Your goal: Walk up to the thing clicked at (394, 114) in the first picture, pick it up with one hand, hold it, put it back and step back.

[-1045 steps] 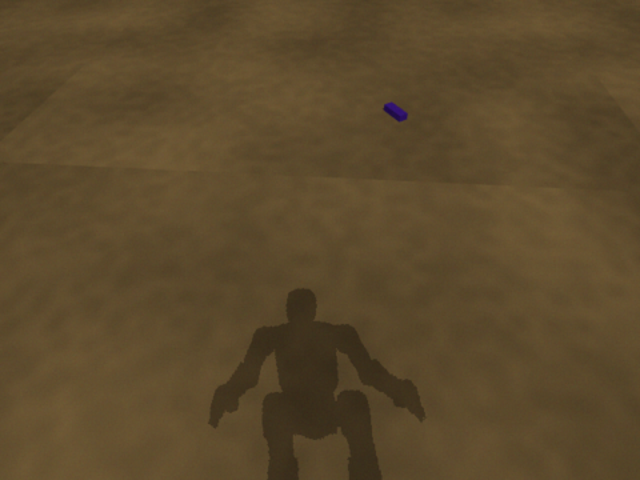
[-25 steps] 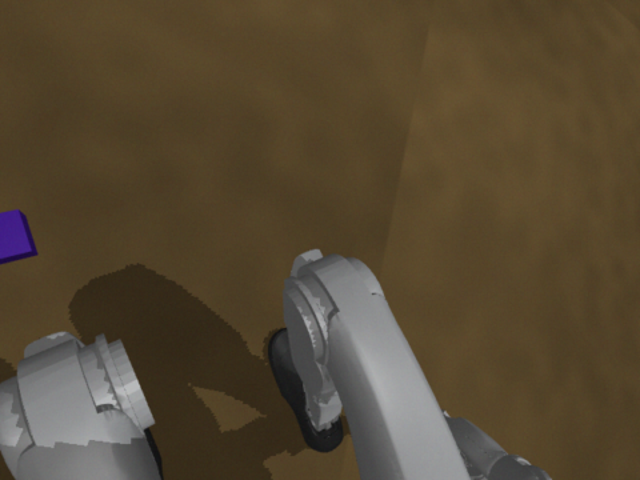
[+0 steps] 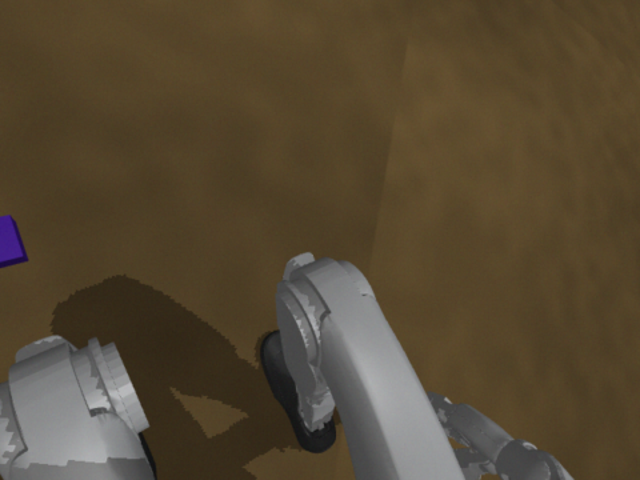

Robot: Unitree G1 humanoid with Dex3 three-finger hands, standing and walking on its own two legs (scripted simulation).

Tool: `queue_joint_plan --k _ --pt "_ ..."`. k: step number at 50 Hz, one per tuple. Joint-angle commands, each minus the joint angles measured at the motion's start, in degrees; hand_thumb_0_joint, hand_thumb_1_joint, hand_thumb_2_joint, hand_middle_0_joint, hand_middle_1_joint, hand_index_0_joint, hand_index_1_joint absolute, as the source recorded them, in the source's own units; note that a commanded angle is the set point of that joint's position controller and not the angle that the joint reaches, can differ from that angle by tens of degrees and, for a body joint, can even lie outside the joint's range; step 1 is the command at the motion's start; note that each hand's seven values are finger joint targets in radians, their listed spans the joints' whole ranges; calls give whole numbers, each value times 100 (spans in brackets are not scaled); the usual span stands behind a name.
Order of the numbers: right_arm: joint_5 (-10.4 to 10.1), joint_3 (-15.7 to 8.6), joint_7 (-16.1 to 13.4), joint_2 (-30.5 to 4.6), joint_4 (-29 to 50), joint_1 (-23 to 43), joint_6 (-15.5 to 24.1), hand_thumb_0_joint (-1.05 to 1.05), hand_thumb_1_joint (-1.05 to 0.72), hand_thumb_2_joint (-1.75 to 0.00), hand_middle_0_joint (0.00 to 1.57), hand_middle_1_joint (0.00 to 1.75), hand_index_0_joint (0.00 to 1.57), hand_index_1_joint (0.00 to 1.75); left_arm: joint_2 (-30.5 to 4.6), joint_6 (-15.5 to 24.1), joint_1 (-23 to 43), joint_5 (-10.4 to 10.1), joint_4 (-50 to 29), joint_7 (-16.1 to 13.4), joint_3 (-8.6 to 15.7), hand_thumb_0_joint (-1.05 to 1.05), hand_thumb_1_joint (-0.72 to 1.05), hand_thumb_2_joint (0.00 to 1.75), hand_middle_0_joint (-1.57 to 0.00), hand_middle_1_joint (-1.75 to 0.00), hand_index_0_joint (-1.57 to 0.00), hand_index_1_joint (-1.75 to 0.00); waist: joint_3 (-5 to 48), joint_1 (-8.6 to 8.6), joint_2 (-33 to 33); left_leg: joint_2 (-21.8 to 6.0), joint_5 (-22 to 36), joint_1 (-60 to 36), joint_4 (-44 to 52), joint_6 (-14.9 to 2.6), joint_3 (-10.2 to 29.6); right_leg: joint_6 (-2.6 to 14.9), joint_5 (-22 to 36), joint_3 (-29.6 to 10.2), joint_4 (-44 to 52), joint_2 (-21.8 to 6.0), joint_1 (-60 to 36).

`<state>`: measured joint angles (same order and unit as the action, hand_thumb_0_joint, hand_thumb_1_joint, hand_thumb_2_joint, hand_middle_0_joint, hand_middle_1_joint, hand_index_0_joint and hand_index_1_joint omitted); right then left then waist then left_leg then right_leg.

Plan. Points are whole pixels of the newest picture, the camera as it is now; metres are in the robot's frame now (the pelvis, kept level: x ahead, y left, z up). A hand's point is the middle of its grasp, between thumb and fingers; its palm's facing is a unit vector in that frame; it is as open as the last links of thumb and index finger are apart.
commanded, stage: rest palm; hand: left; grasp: from above
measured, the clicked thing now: out of the picture +0.43 +0.30 -0.28
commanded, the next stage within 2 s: close in 0.14 s
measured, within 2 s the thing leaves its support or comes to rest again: neither
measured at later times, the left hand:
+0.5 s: hand out of the picture +0.41 +0.28 -0.25, palm faces -0.43 -0.07 -0.90, open 13.7 cm
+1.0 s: hand out of the picture +0.41 +0.31 -0.26, palm faces -0.53 -0.14 -0.84, open 13.5 cm
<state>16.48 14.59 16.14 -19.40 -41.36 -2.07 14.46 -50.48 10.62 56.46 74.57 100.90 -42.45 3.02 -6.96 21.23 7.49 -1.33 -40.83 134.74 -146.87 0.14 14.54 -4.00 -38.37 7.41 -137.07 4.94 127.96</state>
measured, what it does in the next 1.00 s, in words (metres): stands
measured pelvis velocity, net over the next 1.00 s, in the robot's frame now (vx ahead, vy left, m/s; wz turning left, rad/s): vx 0.00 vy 0.00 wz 0.00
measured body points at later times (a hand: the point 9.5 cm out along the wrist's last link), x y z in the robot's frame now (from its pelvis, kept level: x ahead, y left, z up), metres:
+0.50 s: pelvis +0.00 +0.00 +0.00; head +0.26 +0.13 +0.35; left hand +0.43 +0.28 -0.20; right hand +0.08 -0.25 -0.06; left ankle +0.06 +0.13 -0.27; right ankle +0.12 -0.13 -0.26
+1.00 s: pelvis +0.00 +0.00 +0.00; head +0.27 +0.13 +0.34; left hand +0.43 +0.31 -0.21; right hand +0.06 -0.25 -0.06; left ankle +0.06 +0.13 -0.27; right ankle +0.12 -0.13 -0.26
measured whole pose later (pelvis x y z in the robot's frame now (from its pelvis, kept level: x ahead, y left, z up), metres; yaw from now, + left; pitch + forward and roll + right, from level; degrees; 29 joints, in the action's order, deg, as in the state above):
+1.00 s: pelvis +0.00 +0.00 +0.00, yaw +0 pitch +26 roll -14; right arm 16.2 17.8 15.6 -19.0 -40.0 -3.9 11.6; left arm -54.4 18.0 54.3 71.3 95.8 -32.4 1.4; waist -10.7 19.9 7.6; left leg -0.5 -41.6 132.6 -146.8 1.4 16.3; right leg -4.2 -39.1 8.8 -136.6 4.3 125.6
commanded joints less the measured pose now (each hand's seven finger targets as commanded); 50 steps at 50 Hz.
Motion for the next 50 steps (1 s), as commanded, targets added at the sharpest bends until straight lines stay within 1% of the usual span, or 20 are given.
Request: queue_joint_plan --k 1,2,7,10,14,19,23,27,29,31,32,33,35,37,38,40,43,46,47,50 --pt "-96 -513 -22 -1818 3 -979 89 0 -90 -91 20 30 20 30 -1290 -49 1300 -231 -383 192 290 0 -51 95 -6 -100 -6 -99 3194 188 -2753 -78 959 -2725 1525 -36 -523 493 1294 779 976 41 -1621" --pt "-55 -484 -37 -1831 -12 -1056 59 0 -91 -91 20 30 20 30 -1366 16 1298 -266 -400 267 323 0 -52 96 -6 -100 -6 -100 3301 235 -2769 -80 1035 -2740 1531 -47 -536 489 1363 797 1051 78 -1784" --pt "-33 -414 -48 -1786 25 -1062 31 0 -91 -91 20 30 20 30 -1181 401 1288 -329 -743 611 44 0 -52 96 -6 -101 -6 -101 3406 262 -3112 -93 1358 -3183 1516 38 -473 492 1606 904 951 64 -1941" --pt "-34 -376 -68 -1823 25 -1070 -74 0 -90 -91 20 30 20 30 -1263 719 1326 -262 -1046 590 -43 0 -51 95 -6 -100 -6 -100 3575 261 -3151 -105 1465 -3274 1525 67 -423 499 1688 952 959 85 -2126" --pt "63 -264 -41 -1773 -25 -1081 -119 0 -89 -90 20 30 20 30 -981 942 1164 -170 -872 384 -175 0 -43 92 -9 -102 -11 -99 3452 338 -2958 -89 1470 -3114 1408 27 -482 464 1777 1004 1007 118 -2187" --pt "122 -348 -66 -1918 -148 -979 -113 0 -88 -90 20 30 20 30 -1027 897 1034 62 -747 -183 -199 0 -40 91 -10 -99 -12 -97 3216 295 -2608 -91 1141 -2913 1487 7 -489 464 1480 978 1227 181 -2031" --pt "96 -383 -97 -1886 -89 -930 -102 0 -88 -89 20 30 20 30 -1224 563 987 213 -729 -618 -120 0 -40 90 -10 -99 -12 -97 3177 246 -2554 -100 877 -2784 1555 -16 -587 478 1259 812 1405 211 -2083" --pt "21 -440 -76 -1847 -49 -763 -62 0 -89 -90 20 30 20 30 -1206 70 1096 51 -701 -852 -64 0 -42 92 -8 -99 -10 -97 3236 212 -2654 -143 778 -2752 1642 5 -583 495 1163 746 1398 199 -2007" --pt "-15 -498 -40 -1824 -38 -761 13 0 -89 -90 20 30 20 30 -979 -139 1236 -143 -708 -741 -191 0 -43 91 -7 -99 -9 -97 3116 273 -2594 -130 679 -2595 1566 -10 -610 460 1118 733 1390 140 -1806" --pt "-62 -560 -25 -1890 -18 -930 35 0 -89 -90 20 30 20 30 -1042 -324 1362 -296 -540 -451 -148 0 -43 91 -9 -98 -10 -96 3015 386 -2660 -134 562 -2515 1591 -43 -600 468 1063 706 1412 135 -1707" --pt "-114 -541 -15 -1910 42 -1033 45 0 -89 -90 20 30 20 30 -1139 -354 1426 -381 -459 -241 -75 0 -44 92 -9 -98 -10 -97 2991 377 -2687 -146 624 -2484 1575 -61 -595 473 1116 666 1390 132 -1719" --pt "-135 -546 -40 -1968 22 -1141 10 0 -89 -90 20 30 20 30 -1471 -369 1263 -473 -320 -99 227 0 -43 91 -9 -99 -11 -97 3135 320 -2441 -151 804 -2373 1511 -96 -575 448 1245 668 1420 129 -1859" --pt "-170 -459 -20 -1870 39 -1238 34 0 -90 -90 20 30 20 30 -1470 -320 1193 -589 -310 261 317 0 -41 90 -12 -96 -13 -95 3125 245 -2507 -97 985 -2448 1566 -88 -529 464 1318 717 1277 54 -1948" --pt "-156 -452 -53 -1827 66 -1150 28 0 -90 -90 20 30 20 30 -1324 -171 1075 -643 -402 553 245 0 -42 90 -10 -100 -12 -98 3286 188 -2701 -94 1135 -2742 1654 -27 -454 508 1393 795 1189 80 -1962" --pt "-153 -411 -52 -1814 115 -1103 38 0 -90 -90 20 30 20 30 -1224 -61 1262 -655 -625 706 93 0 -42 89 -10 -102 -12 -99 3311 278 -2822 -100 1194 -2845 1577 -14 -460 506 1479 803 1133 73 -1993" --pt "-164 -440 -97 -1892 102 -1115 -16 0 -90 -90 20 30 20 30 -1349 173 1236 -663 -952 906 49 0 -42 89 -9 -103 -11 -101 3572 217 -3032 -105 1367 -3132 1633 26 -457 512 1620 824 1140 94 -2214" --pt "-128 -368 -138 -1872 102 -1145 -153 0 -90 -90 20 30 20 30 -1514 565 1234 -544 -1312 944 60 0 -40 88 -11 -101 -13 -99 3775 179 -3169 -108 1587 -3238 1546 54 -502 529 1792 854 1138 113 -2502" --pt "-68 -280 -140 -1795 97 -1163 -270 0 -89 -90 20 30 20 30 -1160 830 1099 -431 -1141 896 -135 0 -40 89 -11 -100 -13 -98 3563 330 -2904 -107 1493 -3031 1446 6 -519 490 1785 893 1185 148 -2482" --pt "-65 -263 -153 -1829 120 -1124 -293 0 -89 -90 20 30 20 30 -1034 924 1169 -407 -1133 833 -188 0 -38 88 -12 -98 -14 -96 3434 362 -2764 -97 1413 -2954 1425 13 -458 509 1684 974 1177 131 -2285" --pt "-35 -221 -173 -1853 74 -1163 -298 0 -89 -90 20 30 20 30 -1226 1102 1054 -174 -998 502 -77 0 -33 88 -16 -96 -18 -94 3331 278 -2720 -106 1316 -3012 1489 -5 -461 469 1643 989 1198 169 -2199"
